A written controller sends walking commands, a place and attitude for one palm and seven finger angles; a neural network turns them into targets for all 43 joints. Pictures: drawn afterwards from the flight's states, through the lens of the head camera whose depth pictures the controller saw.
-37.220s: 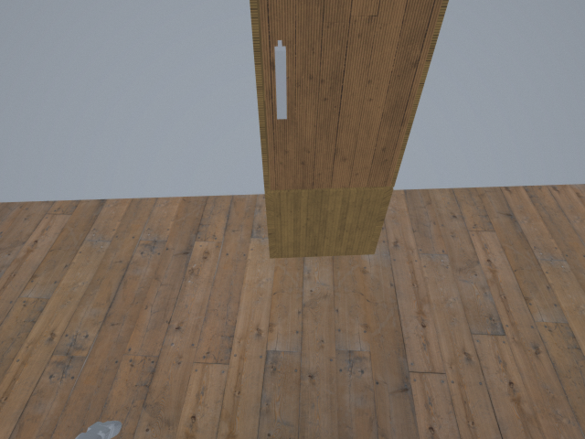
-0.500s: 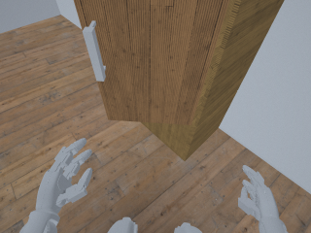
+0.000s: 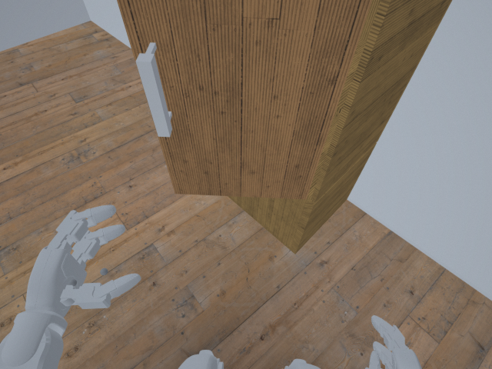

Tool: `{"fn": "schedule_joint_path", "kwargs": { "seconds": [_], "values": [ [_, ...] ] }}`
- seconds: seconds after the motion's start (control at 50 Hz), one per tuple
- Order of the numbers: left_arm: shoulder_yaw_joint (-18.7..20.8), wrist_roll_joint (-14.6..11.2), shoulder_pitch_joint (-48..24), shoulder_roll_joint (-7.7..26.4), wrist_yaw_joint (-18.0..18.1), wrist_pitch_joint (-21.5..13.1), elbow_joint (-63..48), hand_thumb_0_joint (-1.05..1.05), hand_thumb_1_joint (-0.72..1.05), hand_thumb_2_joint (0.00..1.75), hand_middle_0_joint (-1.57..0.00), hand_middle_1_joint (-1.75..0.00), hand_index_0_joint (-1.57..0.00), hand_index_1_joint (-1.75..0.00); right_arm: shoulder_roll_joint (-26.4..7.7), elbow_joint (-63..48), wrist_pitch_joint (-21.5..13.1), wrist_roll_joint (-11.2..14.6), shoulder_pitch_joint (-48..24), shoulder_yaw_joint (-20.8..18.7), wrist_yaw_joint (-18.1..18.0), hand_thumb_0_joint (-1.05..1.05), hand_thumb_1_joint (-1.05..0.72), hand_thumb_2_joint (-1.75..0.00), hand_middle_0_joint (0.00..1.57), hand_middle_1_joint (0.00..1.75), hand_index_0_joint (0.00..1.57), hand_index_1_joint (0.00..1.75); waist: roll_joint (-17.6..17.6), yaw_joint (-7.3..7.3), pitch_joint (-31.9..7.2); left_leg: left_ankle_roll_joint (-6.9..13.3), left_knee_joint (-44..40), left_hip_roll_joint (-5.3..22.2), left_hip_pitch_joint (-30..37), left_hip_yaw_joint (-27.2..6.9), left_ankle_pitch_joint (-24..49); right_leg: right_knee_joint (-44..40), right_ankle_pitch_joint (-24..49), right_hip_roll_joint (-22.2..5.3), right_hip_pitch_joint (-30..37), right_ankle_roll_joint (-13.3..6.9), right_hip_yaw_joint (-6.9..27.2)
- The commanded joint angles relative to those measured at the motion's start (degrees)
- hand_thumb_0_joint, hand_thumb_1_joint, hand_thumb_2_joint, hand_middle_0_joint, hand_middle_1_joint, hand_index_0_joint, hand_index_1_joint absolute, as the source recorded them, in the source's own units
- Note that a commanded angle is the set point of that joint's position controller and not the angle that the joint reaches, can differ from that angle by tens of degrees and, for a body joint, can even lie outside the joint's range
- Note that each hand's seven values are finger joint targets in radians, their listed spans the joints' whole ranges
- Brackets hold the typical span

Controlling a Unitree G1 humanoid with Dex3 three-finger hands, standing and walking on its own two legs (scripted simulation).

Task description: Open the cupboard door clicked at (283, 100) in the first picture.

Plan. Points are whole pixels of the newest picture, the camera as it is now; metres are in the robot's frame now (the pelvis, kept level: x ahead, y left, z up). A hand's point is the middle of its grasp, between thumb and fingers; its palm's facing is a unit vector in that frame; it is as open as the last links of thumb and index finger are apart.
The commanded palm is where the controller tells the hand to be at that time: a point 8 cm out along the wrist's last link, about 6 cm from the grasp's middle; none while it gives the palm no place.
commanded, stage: raise the hand with hooked fingers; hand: left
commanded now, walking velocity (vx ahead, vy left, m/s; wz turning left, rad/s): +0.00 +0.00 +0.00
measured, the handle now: (158, 92) +0.59 +0.21 +0.10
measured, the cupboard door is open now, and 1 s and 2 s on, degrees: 42 42 42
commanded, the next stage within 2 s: move the hooked fingers beside the handle in 1.22 s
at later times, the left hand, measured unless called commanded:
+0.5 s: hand (64, 230) +0.28 +0.27 +0.10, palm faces +0.04 -1.00 -0.04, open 13.8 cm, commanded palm +0.25 +0.32 +0.11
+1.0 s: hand (63, 207) +0.30 +0.27 +0.12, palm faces +0.03 -1.00 -0.03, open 13.9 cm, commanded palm +0.27 +0.32 +0.13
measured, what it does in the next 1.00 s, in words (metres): stands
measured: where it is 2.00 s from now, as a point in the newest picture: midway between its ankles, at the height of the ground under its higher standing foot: outside the picture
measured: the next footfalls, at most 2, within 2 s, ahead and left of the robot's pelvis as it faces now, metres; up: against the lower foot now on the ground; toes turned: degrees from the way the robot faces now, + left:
none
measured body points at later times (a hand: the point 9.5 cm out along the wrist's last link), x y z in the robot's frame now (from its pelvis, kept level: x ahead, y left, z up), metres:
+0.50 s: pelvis +0.01 +0.01 +0.02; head +0.04 +0.02 +0.47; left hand +0.27 +0.32 +0.11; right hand +0.19 -0.22 -0.05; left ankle +0.02 +0.09 -0.69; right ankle +0.02 -0.11 -0.69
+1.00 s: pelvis +0.01 +0.00 +0.03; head +0.03 +0.00 +0.48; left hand +0.30 +0.32 +0.13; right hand +0.16 -0.25 -0.05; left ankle +0.02 +0.09 -0.69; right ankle +0.02 -0.11 -0.69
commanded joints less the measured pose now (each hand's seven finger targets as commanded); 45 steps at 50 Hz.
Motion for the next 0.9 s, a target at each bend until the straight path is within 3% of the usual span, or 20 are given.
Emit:
{"fn": "schedule_joint_path", "kwargs": {
  "seconds": [0.0,0.1,0.26,0.3,0.38,0.42,0.48,0.52,0.66,0.7,0.78,0.82,0.86,0.88],
  "values": [
    [5.3,-1.0,-6.1,9.9,-0.4,-4.0,-11.2,0.0,-0.15,0.45,-0.27,-0.98,-0.27,-0.98,-8.9,-9.5,-4.0,0.5,-4.0,-3.7,-0.6,0.0,-0.9,-0.9,0.2,0.3,0.2,0.3,1.0,1.06,-12.3,-1.0,-10.1,-0.8,9.4,-4.4,11.7,-7.7,8.5,1.4,7.1,0.3,3.1],
    [6.4,-1.0,-10.0,12.1,-1.0,-2.9,-11.7,0.0,-0.27,0.4,-0.28,-1.05,-0.28,-1.05,-9.3,-9.2,-4.0,0.8,-3.8,-3.5,-1.0,0.0,-0.9,-0.9,0.2,0.3,0.2,0.3,3.8,1.08,-12.0,-1.3,-11.9,-0.5,12.8,-4.9,13.6,-8.6,10.2,1.5,8.2,-0.1,2.6],
    [8.3,-1.6,-15.9,14.6,-2.5,1.0,-7.4,0.0,-0.45,0.32,-0.3,-1.17,-0.3,-1.17,-9.8,-9.1,-3.3,0.9,-3.9,-2.8,-1.5,0.0,-0.9,-0.9,0.2,0.3,0.2,0.3,3.6,1.28,-10.1,-1.8,-14.6,-0.4,16.0,-5.5,16.2,-10.8,13.1,2.0,10.7,-0.4,2.1],
    [8.4,-1.5,-17.6,14.9,-3.4,1.9,-7.3,0.0,-0.5,0.3,-0.3,-1.2,-0.3,-1.2,-9.6,-9.2,-3.1,1.2,-4.1,-2.8,-1.6,0.0,-0.9,-0.9,0.2,0.3,0.2,0.3,4.5,1.24,-11.1,-1.8,-15.1,-0.3,17.7,-5.3,17.0,-11.4,13.8,1.9,11.1,-0.2,2.2],
    [9.8,-2.0,-20.3,16.2,-4.8,3.4,-5.0,0.0,-0.5,0.3,-0.3,-1.2,-0.3,-1.2,-9.8,-8.9,-2.7,1.2,-3.9,-2.4,-1.7,0.0,-0.9,-0.9,0.2,0.3,0.2,0.3,2.5,1.21,-11.3,-1.8,-15.7,-0.3,19.1,-5.3,20.1,-12.3,16.9,2.0,13.0,-0.3,2.1],
    [10.4,-2.1,-22.5,17.2,-5.3,3.9,-4.7,0.0,-0.5,0.3,-0.3,-1.2,-0.3,-1.2,-9.8,-8.8,-2.6,1.2,-4.0,-2.4,-1.8,0.0,-0.9,-0.9,0.2,0.3,0.2,0.3,3.7,1.26,-11.6,-1.9,-16.1,-0.3,19.9,-5.3,20.1,-12.9,16.8,1.9,13.0,-0.2,2.2],
    [11.5,-2.4,-25.2,18.8,-6.5,4.8,-1.8,0.0,-0.5,0.3,-0.3,-1.2,-0.3,-1.2,-9.9,-8.6,-2.3,1.3,-4.2,-2.1,-2.0,0.0,-0.9,-0.9,0.2,0.3,0.2,0.3,2.8,1.15,-10.8,-1.7,-16.8,-0.5,20.0,-5.1,19.4,-14.0,17.1,2.0,14.2,-0.5,2.6],
    [11.7,-2.4,-27.3,19.4,-7.1,5.0,-1.3,0.0,-0.5,0.3,-0.3,-1.2,-0.3,-1.2,-9.8,-8.4,-2.2,1.3,-4.3,-2.0,-2.2,0.0,-0.9,-0.9,0.2,0.3,0.2,0.3,4.5,1.15,-10.7,-1.7,-17.4,-0.5,20.9,-5.1,19.1,-14.6,16.5,1.9,14.1,-0.5,2.6],
    [14.5,-2.7,-32.6,23.7,-8.6,5.9,2.5,0.0,-0.5,0.3,-0.3,-1.2,-0.3,-1.2,-10.3,-8.2,-1.9,1.4,-4.1,-1.8,-2.6,0.0,-0.9,-0.9,0.2,0.3,0.2,0.3,3.8,1.65,-10.8,-1.4,-18.8,-0.6,22.2,-5.1,18.7,-16.5,16.5,2.1,16.4,-0.8,3.1],
    [14.9,-2.9,-34.0,24.0,-9.2,6.3,4.4,0.0,-0.5,0.3,-0.3,-1.2,-0.3,-1.2,-10.3,-8.1,-1.8,1.6,-4.0,-1.8,-2.7,0.0,-0.9,-0.9,0.2,0.3,0.2,0.3,3.5,1.27,-10.3,-1.2,-19.5,-0.7,22.0,-4.8,17.1,-17.4,15.6,1.9,16.3,-0.5,3.3],
    [12.6,-3.0,-31.2,21.3,-10.3,7.0,7.5,0.0,-0.5,0.3,-0.3,-1.2,-0.3,-1.2,-10.5,-8.5,-1.8,1.8,-3.6,-2.1,-2.2,0.0,-0.9,-0.9,0.2,0.3,0.2,0.3,1.3,1.53,-9.1,-1.0,-19.8,-0.9,21.1,-4.6,17.2,-17.6,16.2,1.8,16.5,-0.5,3.3],
    [13.3,-2.5,-31.3,22.5,-10.0,6.8,6.0,0.0,-0.5,0.3,-0.3,-1.2,-0.3,-1.2,-10.6,-8.7,-1.9,1.7,-3.6,-2.3,-2.0,0.0,-0.9,-0.9,0.2,0.3,0.2,0.3,4.1,1.81,-10.4,-0.9,-19.6,-1.0,21.9,-4.1,17.6,-17.6,16.4,1.6,16.4,-0.5,3.6],
    [14.0,-2.6,-31.7,23.1,-9.2,6.4,5.4,0.0,-0.5,0.3,-0.3,-1.2,-0.3,-1.2,-10.5,-8.6,-1.8,1.5,-3.5,-2.3,-1.9,0.0,-0.9,-0.9,0.2,0.3,0.2,0.3,1.9,1.77,-9.1,-0.9,-19.9,-0.9,21.2,-4.3,16.9,-17.9,15.6,1.9,16.5,-0.6,3.5],
    [14.7,-2.5,-32.0,23.8,-8.8,5.9,4.4,0.0,-0.5,0.3,-0.3,-1.2,-0.3,-1.2,-10.6,-8.7,-1.9,1.5,-3.5,-2.4,-1.9,0.0,-0.9,-0.9,0.2,0.3,0.2,0.3,1.8,1.84,-10.3,-0.8,-19.9,-0.9,21.5,-4.2,17.3,-17.7,16.2,1.8,17.0,-0.5,3.7]
  ]
}}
